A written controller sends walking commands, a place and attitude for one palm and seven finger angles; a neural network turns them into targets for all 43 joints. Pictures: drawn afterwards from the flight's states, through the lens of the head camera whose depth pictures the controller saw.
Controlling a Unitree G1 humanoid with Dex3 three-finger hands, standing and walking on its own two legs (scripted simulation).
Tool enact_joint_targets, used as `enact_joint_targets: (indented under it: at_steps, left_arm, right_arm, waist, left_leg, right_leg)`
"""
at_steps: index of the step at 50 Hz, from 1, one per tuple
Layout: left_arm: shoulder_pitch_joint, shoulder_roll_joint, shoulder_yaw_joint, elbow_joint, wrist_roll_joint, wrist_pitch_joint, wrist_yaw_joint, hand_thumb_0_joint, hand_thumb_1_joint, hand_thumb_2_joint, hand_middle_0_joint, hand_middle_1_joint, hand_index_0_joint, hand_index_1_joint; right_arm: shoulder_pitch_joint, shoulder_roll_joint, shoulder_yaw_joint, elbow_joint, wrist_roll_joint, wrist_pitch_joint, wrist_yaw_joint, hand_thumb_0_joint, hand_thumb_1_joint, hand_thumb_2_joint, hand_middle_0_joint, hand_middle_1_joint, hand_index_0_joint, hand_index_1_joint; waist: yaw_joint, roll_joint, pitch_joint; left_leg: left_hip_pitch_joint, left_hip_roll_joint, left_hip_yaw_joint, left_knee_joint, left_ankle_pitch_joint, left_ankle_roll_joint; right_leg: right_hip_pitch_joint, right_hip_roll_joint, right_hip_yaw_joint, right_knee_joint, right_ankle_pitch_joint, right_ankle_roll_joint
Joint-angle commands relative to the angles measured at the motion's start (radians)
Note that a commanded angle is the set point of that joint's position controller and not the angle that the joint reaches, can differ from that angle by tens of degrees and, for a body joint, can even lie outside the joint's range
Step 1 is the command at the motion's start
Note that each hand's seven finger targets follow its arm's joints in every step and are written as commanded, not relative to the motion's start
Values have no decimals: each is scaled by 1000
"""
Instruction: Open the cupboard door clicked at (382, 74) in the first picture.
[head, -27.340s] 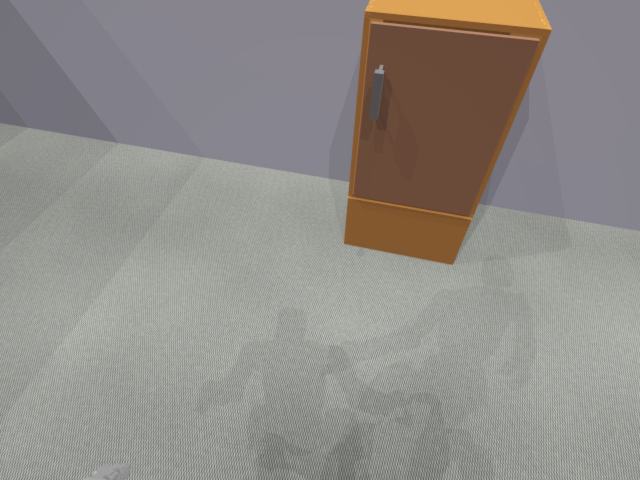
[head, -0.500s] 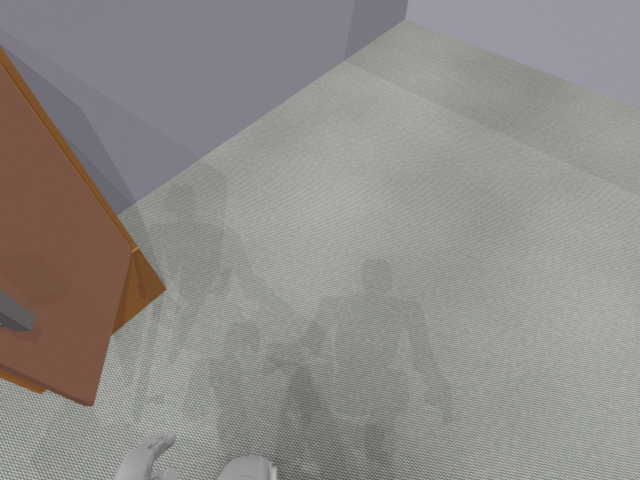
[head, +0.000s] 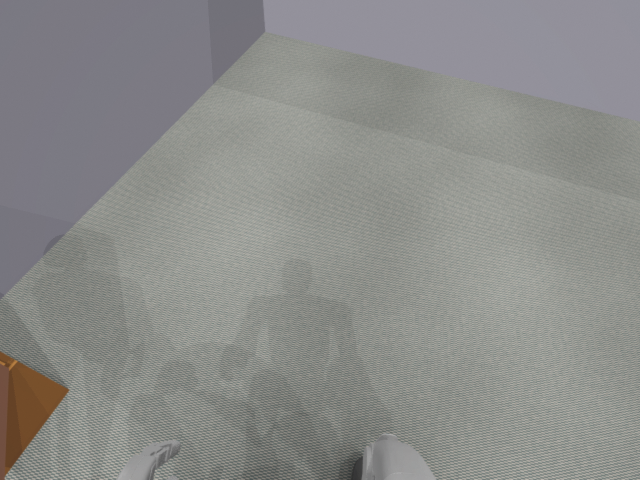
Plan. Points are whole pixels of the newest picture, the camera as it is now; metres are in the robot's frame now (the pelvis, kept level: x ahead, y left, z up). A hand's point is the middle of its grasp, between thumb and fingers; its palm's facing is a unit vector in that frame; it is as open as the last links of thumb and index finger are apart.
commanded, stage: walk to a spot facing it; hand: left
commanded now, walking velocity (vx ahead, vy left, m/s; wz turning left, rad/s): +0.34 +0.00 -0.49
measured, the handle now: out of the picture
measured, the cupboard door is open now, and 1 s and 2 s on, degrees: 44 44 44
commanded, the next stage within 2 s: turn to face it in 1.14 s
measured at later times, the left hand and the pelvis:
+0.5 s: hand (229, 398) +0.25 +0.14 -0.17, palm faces -0.08 -0.98 -0.18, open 7.3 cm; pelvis +0.23 -0.04 +0.00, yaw -10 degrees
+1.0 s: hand (313, 210) +0.63 +0.02 -0.17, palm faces -0.39 -0.89 -0.22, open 7.3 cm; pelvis +0.44 -0.12 -0.02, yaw -21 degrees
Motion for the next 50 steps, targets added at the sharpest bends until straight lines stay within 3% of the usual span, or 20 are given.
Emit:
enact_joint_targets:
  at_steps: [1, 3, 4, 5, 6, 9, 11, 22, 25, 26, 28, 30, 32, 34, 38, 43, 47, 48, 49, 50]
  left_arm:
    - [-107, 40, 0, -107, -8, -41, 3, 0, 900, 900, -200, -300, -200, -300]
    - [166, 102, 22, -25, -5, -57, 15, 0, 900, 900, -200, -300, -200, -300]
    - [340, 223, 57, 22, 0, -69, 32, 0, 900, 900, -200, -300, -200, -300]
    - [410, 302, 73, 41, -23, -71, 50, 0, 900, 900, -200, -300, -200, -300]
    - [340, 299, 72, 29, -35, -64, 62, 0, 900, 900, -200, -300, -200, -300]
    - [98, 152, 24, -40, -25, -75, 73, 0, 900, 900, -200, -300, -200, -300]
    - [83, 115, 17, -35, -15, -92, 76, 0, 900, 900, -200, -300, -200, -300]
    - [250, 111, 13, 67, -17, -122, 75, 0, 900, 900, -200, -300, -200, -300]
    - [232, 117, 14, 76, -21, -120, 79, 0, 900, 900, -200, -300, -200, -300]
    - [219, 98, 12, 72, -24, -121, 79, 0, 900, 900, -200, -300, -200, -300]
    - [252, 41, -11, 41, -33, -125, 65, 0, 900, 900, -200, -300, -200, -300]
    - [165, 59, 1, 22, -12, -119, 66, 0, 900, 900, -200, -300, -200, -300]
    - [135, 41, 6, 34, -5, -100, 52, 0, 900, 900, -200, -300, -200, -300]
    - [176, 13, 1, 43, -2, -79, 40, 0, 900, 900, -200, -300, -200, -300]
    - [115, -19, -6, 22, -3, -65, 32, 0, 900, 900, -200, -300, -200, -300]
    - [-16, -5, -8, -15, -5, -62, 24, 0, 900, 900, -200, -300, -200, -300]
    - [65, 40, 3, 15, -5, -68, 25, 0, 900, 900, -200, -300, -200, -300]
    - [208, 84, 14, 60, -2, -79, 32, 0, 900, 900, -200, -300, -200, -300]
    - [373, 186, 42, 105, 5, -94, 47, 0, 900, 900, -200, -300, -200, -300]
    - [450, 271, 58, 123, -18, -93, 60, 0, 900, 900, -200, -300, -200, -300]
  right_arm:
    - [49, -188, -45, -30, -2, -12, -12, 0, -900, -900, 200, 300, 200, 300]
    - [-17, -204, -45, -47, 10, -11, -6, 0, -900, -900, 200, 300, 200, 300]
    - [-52, -152, -35, -81, 32, -16, 7, 0, -900, -900, 200, 300, 200, 300]
    - [-103, -125, -32, -129, 45, -14, 6, 0, -900, -900, 200, 300, 200, 300]
    - [-158, -152, -45, -129, 39, -4, 4, 0, -900, -900, 200, 300, 200, 300]
    - [-147, -118, -50, -77, 21, 14, 7, 0, -900, -900, 200, 300, 200, 300]
    - [-107, -91, -49, -51, 11, 31, 10, 0, -900, -900, 200, 300, 200, 300]
    - [-381, -67, -45, -137, 20, -2, 32, 0, -900, -900, 200, 300, 200, 300]
    - [-287, -89, -51, -98, 14, -17, 23, 0, -900, -900, 200, 300, 200, 300]
    - [-164, -131, -62, -54, 9, -25, 13, 0, -900, -900, 200, 300, 200, 300]
    - [83, -302, -96, -5, -7, -21, -1, 0, -900, -900, 200, 300, 200, 300]
    - [-26, -227, -75, -33, -3, -8, 1, 0, -900, -900, 200, 300, 200, 300]
    - [-111, -150, -52, -50, 1, -20, -3, 0, -900, -900, 200, 300, 200, 300]
    - [-126, -125, -43, -33, 6, -35, -8, 0, -900, -900, 200, 300, 200, 300]
    - [-78, -122, -52, -7, 9, -38, -5, 0, -900, -900, 200, 300, 200, 300]
    - [-27, -150, -51, 25, 2, -23, 3, 0, -900, -900, 200, 300, 200, 300]
    - [-27, -175, -46, 33, 3, -11, 2, 0, -900, -900, 200, 300, 200, 300]
    - [-41, -164, -44, 32, 10, -11, 8, 0, -900, -900, 200, 300, 200, 300]
    - [-49, -121, -35, 6, 26, -17, 15, 0, -900, -900, 200, 300, 200, 300]
    - [-80, -95, -32, -35, 38, -22, 14, 0, -900, -900, 200, 300, 200, 300]
  waist:
    - [9, 169, -18]
    - [149, 66, -140]
    - [233, -172, -262]
    - [229, -318, -302]
    - [196, -193, -190]
    - [55, -90, -66]
    - [17, -97, -61]
    - [79, -96, -35]
    - [17, -63, -54]
    - [-37, 12, -116]
    - [-97, 333, -282]
    - [-54, 115, -115]
    - [-3, 127, 5]
    - [35, 145, -21]
    - [33, 137, -58]
    - [8, 127, 3]
    - [69, 89, -42]
    - [136, 22, -107]
    - [201, -188, -220]
    - [208, -336, -278]
  left_leg:
    - [-7, 232, -54, -10, 560, 119]
    - [-160, 169, 11, 336, 677, 71]
    - [-449, 64, 44, 662, 312, 29]
    - [-673, -70, -80, 955, -267, -2]
    - [-735, -16, -248, 1027, -211, 18]
    - [-579, 54, -266, 873, 11, 0]
    - [-507, 38, -250, 761, 50, -8]
    - [-532, -41, -222, 309, 134, 5]
    - [-274, -92, -180, 133, 190, 26]
    - [-44, -70, -222, 84, 218, 52]
    - [277, 362, -748, -58, 150, 239]
    - [22, 343, -703, -137, -18, 257]
    - [-167, 275, -567, -200, -45, 197]
    - [-161, 217, -396, -198, 107, 163]
    - [-116, 164, -214, -190, 251, 156]
    - [-129, 190, -171, -185, 217, 158]
    - [-154, 164, -109, 13, 339, 117]
    - [-223, 107, -57, 222, 416, 86]
    - [-470, 12, 16, 548, 261, 41]
    - [-657, -82, -79, 822, -272, 18]
  right_leg:
    - [138, 51, -64, -140, -42, -47]
    - [547, 101, -61, -242, -16, -100]
    - [847, -124, 258, -339, -136, -174]
    - [894, -340, 713, -526, -63, -259]
    - [772, -337, 695, -580, -162, -265]
    - [385, -213, 402, -624, -142, -192]
    - [312, -159, 304, -632, -7, -180]
    - [538, -154, 306, -561, 315, -203]
    - [464, -112, 255, -429, 415, -157]
    - [349, -64, 222, -256, 434, -124]
    - [-9, 121, 73, 321, -295, -44]
    - [-98, 35, 139, 486, -241, -48]
    - [-79, -19, 148, 478, -113, -32]
    - [-52, -31, 132, 395, -46, -16]
    - [-3, -34, 64, 152, 28, -2]
    - [85, -14, -3, -103, 49, -8]
    - [345, 45, -50, -240, 40, -41]
    - [542, 48, -11, -278, 21, -75]
    - [816, -168, 298, -350, -40, -164]
    - [899, -380, 647, -522, 30, -263]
